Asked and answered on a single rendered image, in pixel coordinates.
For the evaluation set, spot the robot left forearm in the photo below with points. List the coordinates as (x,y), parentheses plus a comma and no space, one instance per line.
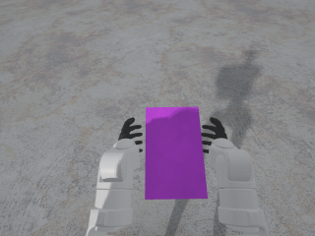
(112,207)

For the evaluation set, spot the right robot hand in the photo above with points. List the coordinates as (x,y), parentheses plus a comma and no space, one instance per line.
(218,129)

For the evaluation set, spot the robot right forearm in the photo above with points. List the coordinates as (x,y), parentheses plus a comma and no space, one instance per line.
(239,208)

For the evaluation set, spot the carton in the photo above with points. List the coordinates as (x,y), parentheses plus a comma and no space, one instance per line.
(174,158)

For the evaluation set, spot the left robot hand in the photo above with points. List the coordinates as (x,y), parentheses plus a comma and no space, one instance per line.
(126,129)

